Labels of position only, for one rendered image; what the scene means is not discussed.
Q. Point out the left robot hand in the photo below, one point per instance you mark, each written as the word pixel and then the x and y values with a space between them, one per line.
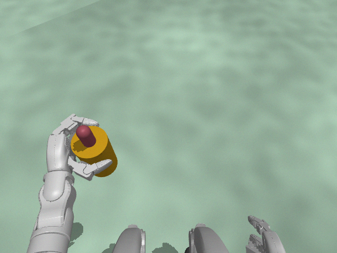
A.
pixel 59 155

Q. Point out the right robot hand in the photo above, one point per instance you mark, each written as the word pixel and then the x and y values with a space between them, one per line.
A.
pixel 270 242

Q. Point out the left robot arm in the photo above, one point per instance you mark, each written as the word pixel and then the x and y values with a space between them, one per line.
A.
pixel 53 227

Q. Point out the bottle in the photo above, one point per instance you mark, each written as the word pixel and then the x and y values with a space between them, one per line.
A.
pixel 91 145

